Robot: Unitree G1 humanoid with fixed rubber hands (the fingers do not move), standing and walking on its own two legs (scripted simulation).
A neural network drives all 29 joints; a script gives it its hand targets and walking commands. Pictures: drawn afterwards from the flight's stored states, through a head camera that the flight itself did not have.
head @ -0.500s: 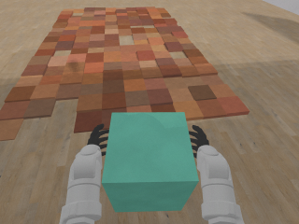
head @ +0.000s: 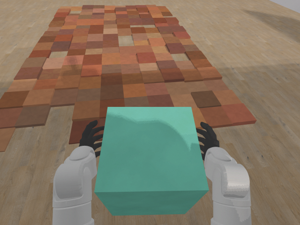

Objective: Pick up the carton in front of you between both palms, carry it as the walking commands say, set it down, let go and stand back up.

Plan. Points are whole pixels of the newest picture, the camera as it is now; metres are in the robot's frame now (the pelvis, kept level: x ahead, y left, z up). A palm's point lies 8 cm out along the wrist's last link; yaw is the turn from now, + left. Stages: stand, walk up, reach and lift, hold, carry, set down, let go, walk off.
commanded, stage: carry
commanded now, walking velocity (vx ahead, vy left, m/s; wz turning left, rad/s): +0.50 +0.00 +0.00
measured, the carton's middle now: (149, 164) +0.27 +0.00 +0.03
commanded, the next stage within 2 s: none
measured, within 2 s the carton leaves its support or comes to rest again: neither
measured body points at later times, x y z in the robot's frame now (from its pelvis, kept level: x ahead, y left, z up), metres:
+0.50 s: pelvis +0.30 +0.04 -0.02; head +0.28 +0.05 +0.43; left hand +0.56 +0.20 +0.07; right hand +0.56 -0.10 +0.08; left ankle +0.39 +0.12 -0.74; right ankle +0.10 -0.09 -0.70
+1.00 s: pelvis +0.62 +0.01 -0.03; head +0.64 +0.00 +0.42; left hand +0.97 +0.19 +0.13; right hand +0.99 -0.11 +0.12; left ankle +0.42 +0.13 -0.68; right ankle +0.73 -0.05 -0.74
